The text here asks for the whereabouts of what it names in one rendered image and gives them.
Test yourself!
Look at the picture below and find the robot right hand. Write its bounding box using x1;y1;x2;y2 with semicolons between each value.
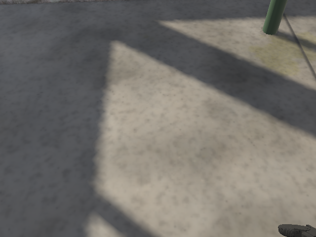
278;224;316;237

